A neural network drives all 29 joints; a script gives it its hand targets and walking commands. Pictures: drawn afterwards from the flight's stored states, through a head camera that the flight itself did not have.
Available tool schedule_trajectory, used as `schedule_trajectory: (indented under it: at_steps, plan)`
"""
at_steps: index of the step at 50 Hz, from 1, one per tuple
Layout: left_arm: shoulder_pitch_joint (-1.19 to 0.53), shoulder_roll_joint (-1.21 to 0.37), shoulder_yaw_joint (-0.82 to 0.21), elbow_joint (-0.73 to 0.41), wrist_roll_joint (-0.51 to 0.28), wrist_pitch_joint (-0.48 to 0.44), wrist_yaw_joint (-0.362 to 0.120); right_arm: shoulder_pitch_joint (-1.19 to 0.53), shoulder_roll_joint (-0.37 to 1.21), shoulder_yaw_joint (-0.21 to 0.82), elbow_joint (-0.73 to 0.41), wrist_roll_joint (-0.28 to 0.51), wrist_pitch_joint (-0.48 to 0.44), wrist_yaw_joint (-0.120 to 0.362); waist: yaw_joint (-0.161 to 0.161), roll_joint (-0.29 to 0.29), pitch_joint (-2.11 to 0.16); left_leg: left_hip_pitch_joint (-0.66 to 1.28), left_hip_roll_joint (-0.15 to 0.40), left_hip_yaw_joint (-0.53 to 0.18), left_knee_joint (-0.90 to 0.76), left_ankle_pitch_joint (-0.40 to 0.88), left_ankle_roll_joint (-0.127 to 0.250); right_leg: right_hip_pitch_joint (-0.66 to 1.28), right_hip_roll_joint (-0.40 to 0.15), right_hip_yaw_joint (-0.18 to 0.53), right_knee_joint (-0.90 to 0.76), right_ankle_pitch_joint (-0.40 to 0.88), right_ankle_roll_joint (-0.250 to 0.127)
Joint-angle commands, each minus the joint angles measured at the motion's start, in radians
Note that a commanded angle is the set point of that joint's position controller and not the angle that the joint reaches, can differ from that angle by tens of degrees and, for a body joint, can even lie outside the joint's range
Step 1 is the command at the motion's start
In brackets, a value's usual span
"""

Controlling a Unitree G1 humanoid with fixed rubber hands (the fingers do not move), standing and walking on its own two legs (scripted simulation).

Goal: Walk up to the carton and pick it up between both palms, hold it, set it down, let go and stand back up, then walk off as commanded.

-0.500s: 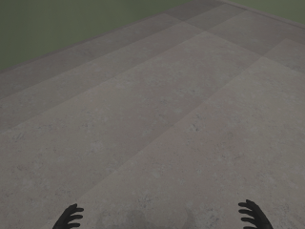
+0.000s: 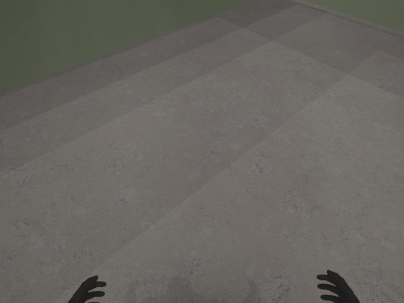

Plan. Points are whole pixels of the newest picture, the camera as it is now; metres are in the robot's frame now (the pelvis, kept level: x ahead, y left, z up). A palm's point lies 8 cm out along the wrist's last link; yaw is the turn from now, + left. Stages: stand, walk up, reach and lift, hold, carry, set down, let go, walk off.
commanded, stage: stand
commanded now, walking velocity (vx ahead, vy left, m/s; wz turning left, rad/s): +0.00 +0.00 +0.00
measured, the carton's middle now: out of the picture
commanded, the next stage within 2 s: walk up in 1.58 s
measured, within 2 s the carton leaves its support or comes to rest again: neither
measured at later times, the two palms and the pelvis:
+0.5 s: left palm out of the picture +0.11 +0.27 -0.10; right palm out of the picture +0.13 -0.27 -0.09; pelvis +0.00 +0.00 +0.00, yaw +0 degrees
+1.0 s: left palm out of the picture +0.10 +0.27 -0.11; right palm out of the picture +0.12 -0.28 -0.09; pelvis +0.00 +0.00 +0.00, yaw +0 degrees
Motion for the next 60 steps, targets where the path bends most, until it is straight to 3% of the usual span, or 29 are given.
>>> schedule_trajectory:
  at_steps: [1, 5, 6, 8, 9, 10, 15, 17, 18, 23, 25, 26, 29, 31, 34, 35, 38, 41, 42, 44, 45, 46, 47, 49, 53, 55, 56, 58, 60]
  plan:
    - [-0.112, 0.242, 0.078, -0.056, 0.028, -0.032, 0.012, -0.048, -0.211, -0.075, 0.016, -0.021, -0.031, -0.015, -0.011, -0.074, -0.066, 0.033, 0.073, -0.087, -0.140, 0.219, 0.084, -0.050, -0.102, 0.128, -0.183, 0.219, -0.101]
    - [-0.079, 0.235, 0.079, -0.044, 0.016, -0.036, 0.008, -0.079, -0.236, -0.072, 0.007, -0.022, -0.038, -0.013, 0.015, 0.003, -0.101, 0.018, 0.086, -0.102, -0.152, 0.209, 0.097, -0.001, -0.081, 0.100, -0.158, 0.238, -0.080]
    - [-0.099, 0.265, 0.083, -0.047, 0.018, -0.040, 0.010, -0.032, -0.227, -0.065, 0.017, -0.020, -0.033, -0.010, 0.003, -0.059, -0.087, 0.009, 0.092, -0.104, -0.169, 0.235, 0.087, 0.010, -0.086, 0.097, -0.143, 0.248, -0.084]
    - [-0.059, 0.248, 0.079, -0.024, 0.011, -0.043, 0.005, -0.028, -0.232, -0.065, 0.033, -0.016, -0.041, -0.009, -0.005, -0.017, -0.127, 0.040, 0.108, -0.126, -0.155, 0.296, 0.098, 0.023, -0.086, 0.103, -0.121, 0.299, -0.083]
    - [-0.062, 0.234, 0.075, -0.028, 0.004, -0.044, 0.009, -0.041, -0.234, -0.064, 0.027, -0.014, -0.038, -0.011, 0.017, -0.022, -0.109, 0.021, 0.094, -0.091, -0.146, 0.298, 0.094, 0.029, -0.089, 0.092, -0.138, 0.321, -0.086]
    - [-0.087, 0.245, 0.071, -0.021, 0.019, -0.041, 0.012, -0.060, -0.230, -0.070, 0.037, -0.009, -0.037, -0.013, -0.002, -0.024, -0.114, 0.035, 0.088, -0.099, -0.149, 0.298, 0.086, 0.020, -0.098, 0.113, -0.160, 0.313, -0.096]
    - [-0.069, 0.265, 0.077, -0.010, 0.010, -0.048, 0.005, -0.053, -0.226, -0.066, 0.032, -0.012, -0.033, -0.006, 0.010, -0.006, -0.130, 0.052, 0.091, -0.078, -0.145, 0.298, 0.083, 0.023, -0.085, 0.109, -0.151, 0.307, -0.083]
    - [-0.083, 0.240, 0.066, 0.004, 0.013, -0.044, 0.014, -0.052, -0.220, -0.062, 0.039, -0.010, -0.033, -0.006, 0.001, -0.085, -0.105, 0.035, 0.079, -0.081, -0.132, 0.274, 0.088, 0.011, -0.104, 0.127, -0.178, 0.316, -0.100]
    - [-0.094, 0.264, 0.071, 0.002, 0.022, -0.050, 0.012, -0.048, -0.204, -0.057, 0.032, -0.007, -0.030, -0.003, -0.024, -0.070, -0.118, 0.061, 0.072, -0.055, -0.130, 0.250, 0.080, -0.010, -0.107, 0.153, -0.194, 0.290, -0.094]
    - [-0.090, 0.266, 0.074, 0.011, 0.016, -0.041, 0.017, -0.037, -0.222, -0.065, 0.050, -0.004, -0.021, -0.007, -0.008, -0.047, -0.145, 0.054, 0.080, -0.069, -0.125, 0.349, 0.084, 0.049, -0.099, 0.119, -0.166, 0.370, -0.095]
    - [-0.088, 0.256, 0.070, 0.014, 0.022, -0.042, 0.019, -0.053, -0.225, -0.064, 0.047, -0.004, -0.033, -0.010, -0.001, -0.067, -0.071, 0.022, 0.071, -0.073, -0.144, 0.311, 0.076, 0.013, -0.095, 0.102, -0.181, 0.348, -0.092]
    - [-0.073, 0.269, 0.075, 0.030, 0.020, -0.043, 0.015, -0.031, -0.239, -0.068, 0.068, -0.014, -0.027, -0.012, 0.005, -0.034, -0.112, 0.055, 0.072, -0.072, -0.140, 0.278, 0.076, 0.023, -0.101, 0.137, -0.186, 0.295, -0.097]
    - [-0.106, 0.279, 0.085, 0.020, 0.014, -0.038, 0.010, -0.045, -0.217, -0.061, 0.055, -0.019, -0.031, -0.014, -0.017, -0.025, -0.097, 0.058, 0.098, -0.099, -0.168, 0.276, 0.087, -0.010, -0.089, 0.105, -0.157, 0.257, -0.078]
    - [-0.104, 0.267, 0.077, 0.033, 0.011, -0.034, 0.015, -0.078, -0.233, -0.062, 0.054, -0.009, -0.031, -0.015, -0.003, -0.059, -0.076, 0.019, 0.089, -0.094, -0.168, 0.285, 0.096, 0.014, -0.090, 0.108, -0.183, 0.305, -0.084]
    - [-0.060, 0.259, 0.065, 0.049, 0.006, -0.041, 0.011, -0.030, -0.237, -0.059, 0.088, -0.012, -0.028, -0.011, 0.003, -0.019, -0.094, 0.044, 0.089, -0.097, -0.148, 0.281, 0.088, 0.025, -0.096, 0.123, -0.177, 0.295, -0.087]
    - [-0.107, 0.242, 0.065, 0.037, 0.013, -0.043, 0.010, -0.042, -0.223, -0.068, 0.077, -0.014, -0.023, -0.014, -0.015, -0.071, -0.107, 0.069, 0.078, -0.065, -0.132, 0.317, 0.076, -0.003, -0.104, 0.127, -0.185, 0.334, -0.090]
    - [-0.097, 0.264, 0.071, 0.047, 0.014, -0.040, 0.013, -0.054, -0.241, -0.065, 0.072, -0.018, -0.040, -0.010, -0.001, -0.030, -0.109, 0.049, 0.107, -0.101, -0.169, 0.306, 0.091, 0.038, -0.094, 0.109, -0.182, 0.359, -0.080]
    - [-0.084, 0.238, 0.060, 0.058, 0.010, -0.046, 0.009, -0.067, -0.220, -0.062, 0.081, -0.019, -0.034, -0.011, -0.003, -0.066, -0.116, 0.050, 0.102, -0.098, -0.165, 0.314, 0.096, 0.044, -0.094, 0.114, -0.182, 0.311, -0.087]
    - [-0.097, 0.253, 0.058, 0.053, 0.011, -0.050, 0.014, -0.039, -0.213, -0.054, 0.081, -0.012, -0.030, -0.011, -0.009, 0.009, -0.124, 0.067, 0.100, -0.103, -0.166, 0.328, 0.094, 0.058, -0.101, 0.122, -0.188, 0.322, -0.085]
    - [-0.109, 0.274, 0.073, 0.052, 0.021, -0.045, 0.016, -0.057, -0.225, -0.061, 0.081, -0.013, -0.036, -0.016, -0.004, -0.091, -0.133, 0.073, 0.090, -0.076, -0.146, 0.333, 0.092, 0.033, -0.106, 0.104, -0.178, 0.387, -0.092]
    - [-0.110, 0.261, 0.058, 0.054, 0.015, -0.049, 0.014, -0.048, -0.218, -0.051, 0.078, -0.014, -0.031, -0.017, -0.012, -0.046, -0.101, 0.064, 0.087, -0.075, -0.143, 0.328, 0.087, 0.015, -0.121, 0.158, -0.199, 0.370, -0.097]
    - [-0.085, 0.274, 0.068, 0.065, 0.008, -0.050, 0.012, -0.013, -0.224, -0.062, 0.093, -0.012, -0.032, -0.014, -0.021, -0.022, -0.149, 0.111, 0.091, -0.087, -0.152, 0.342, 0.086, 0.027, -0.107, 0.138, -0.186, 0.373, -0.089]
    - [-0.120, 0.247, 0.061, 0.050, 0.013, -0.046, 0.016, -0.042, -0.215, -0.061, 0.083, -0.014, -0.031, -0.018, -0.011, -0.070, -0.105, 0.069, 0.097, -0.090, -0.151, 0.352, 0.093, 0.024, -0.106, 0.126, -0.175, 0.375, -0.095]
    - [-0.102, 0.247, 0.068, 0.062, 0.016, -0.047, 0.012, -0.040, -0.235, -0.065, 0.092, -0.020, -0.030, -0.021, 0.000, -0.015, -0.121, 0.075, 0.101, -0.102, -0.170, 0.401, 0.087, 0.048, -0.095, 0.103, -0.161, 0.377, -0.081]
    - [-0.092, 0.246, 0.066, 0.057, 0.010, -0.041, 0.009, -0.054, -0.230, -0.059, 0.084, -0.007, -0.023, -0.016, 0.007, -0.035, -0.093, 0.046, 0.107, -0.121, -0.185, 0.310, 0.094, 0.029, -0.100, 0.116, -0.212, 0.308, -0.080]
    - [-0.096, 0.251, 0.052, 0.066, 0.014, -0.047, 0.006, -0.039, -0.215, -0.055, 0.099, -0.003, -0.023, -0.014, -0.002, -0.097, -0.094, 0.058, 0.091, -0.098, -0.165, 0.261, 0.086, 0.016, -0.111, 0.144, -0.249, 0.284, -0.087]
    - [-0.124, 0.260, 0.059, 0.071, 0.018, -0.048, 0.004, -0.025, -0.229, -0.056, 0.104, -0.011, -0.017, -0.015, -0.024, -0.101, -0.075, 0.065, 0.082, -0.069, -0.179, 0.223, 0.074, -0.004, -0.119, 0.164, -0.266, 0.252, -0.088]
    - [-0.115, 0.249, 0.052, 0.065, 0.015, -0.051, 0.008, -0.052, -0.232, -0.058, 0.096, -0.017, -0.021, -0.006, -0.013, -0.057, -0.104, 0.094, 0.075, -0.073, -0.160, 0.243, 0.070, -0.025, -0.137, 0.183, -0.258, 0.240, -0.095]
    - [-0.125, 0.256, 0.062, 0.061, 0.014, -0.041, 0.018, -0.044, -0.206, -0.054, 0.116, -0.019, -0.033, -0.011, -0.004, -0.064, -0.110, 0.075, 0.089, -0.088, -0.191, 0.277, 0.084, 0.027, -0.103, 0.123, -0.217, 0.321, -0.081]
